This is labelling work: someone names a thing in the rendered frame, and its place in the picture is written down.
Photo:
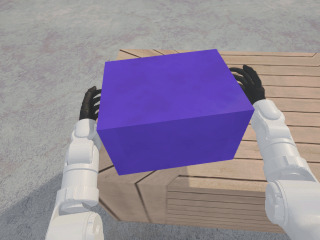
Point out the robot right upper arm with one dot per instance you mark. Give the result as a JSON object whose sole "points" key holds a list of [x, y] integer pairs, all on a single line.
{"points": [[295, 206]]}

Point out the robot left forearm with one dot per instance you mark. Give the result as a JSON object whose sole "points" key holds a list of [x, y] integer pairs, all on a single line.
{"points": [[79, 191]]}

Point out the carton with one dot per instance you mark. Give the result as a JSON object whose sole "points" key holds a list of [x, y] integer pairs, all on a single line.
{"points": [[170, 111]]}

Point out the robot left upper arm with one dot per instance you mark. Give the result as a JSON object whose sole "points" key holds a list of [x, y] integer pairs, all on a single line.
{"points": [[78, 226]]}

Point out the robot right forearm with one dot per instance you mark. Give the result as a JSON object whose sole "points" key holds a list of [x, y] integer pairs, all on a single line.
{"points": [[281, 158]]}

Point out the left robot hand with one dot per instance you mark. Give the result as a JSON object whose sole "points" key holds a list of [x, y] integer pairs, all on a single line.
{"points": [[88, 109]]}

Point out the right robot hand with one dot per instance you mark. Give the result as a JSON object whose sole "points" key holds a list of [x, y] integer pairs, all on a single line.
{"points": [[251, 83]]}

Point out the pedestal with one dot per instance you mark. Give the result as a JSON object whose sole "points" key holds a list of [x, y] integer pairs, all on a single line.
{"points": [[227, 194]]}

